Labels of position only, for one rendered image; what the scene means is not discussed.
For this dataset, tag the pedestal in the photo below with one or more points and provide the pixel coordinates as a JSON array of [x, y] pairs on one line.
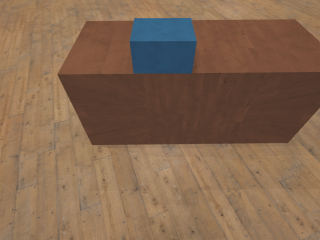
[[253, 81]]

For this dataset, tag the carton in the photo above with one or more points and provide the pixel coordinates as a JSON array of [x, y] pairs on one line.
[[162, 45]]

